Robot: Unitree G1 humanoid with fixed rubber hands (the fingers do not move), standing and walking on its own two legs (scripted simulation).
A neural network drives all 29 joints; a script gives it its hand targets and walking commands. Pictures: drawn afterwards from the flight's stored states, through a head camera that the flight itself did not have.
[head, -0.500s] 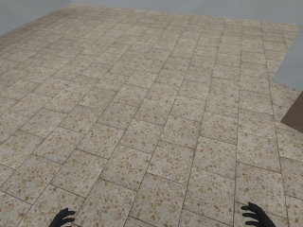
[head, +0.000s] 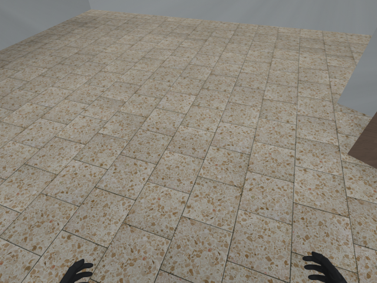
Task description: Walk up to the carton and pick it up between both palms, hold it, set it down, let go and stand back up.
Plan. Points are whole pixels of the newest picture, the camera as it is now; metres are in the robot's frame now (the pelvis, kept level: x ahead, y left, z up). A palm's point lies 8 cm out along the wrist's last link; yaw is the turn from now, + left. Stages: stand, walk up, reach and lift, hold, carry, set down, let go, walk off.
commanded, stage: stand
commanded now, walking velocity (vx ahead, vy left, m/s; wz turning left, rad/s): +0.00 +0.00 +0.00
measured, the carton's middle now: out of the picture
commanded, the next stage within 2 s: walk up in 0.28 s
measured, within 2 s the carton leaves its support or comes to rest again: neither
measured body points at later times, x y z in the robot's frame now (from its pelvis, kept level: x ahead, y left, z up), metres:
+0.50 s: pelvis -0.01 +0.00 +0.00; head -0.02 +0.00 +0.45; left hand +0.16 +0.28 -0.07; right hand +0.15 -0.29 -0.07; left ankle +0.02 +0.12 -0.72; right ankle +0.02 -0.13 -0.72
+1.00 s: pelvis +0.02 -0.12 -0.01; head +0.00 -0.12 +0.44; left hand +0.23 +0.15 -0.07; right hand +0.05 -0.48 -0.07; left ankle +0.08 +0.00 -0.68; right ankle +0.05 -0.24 -0.72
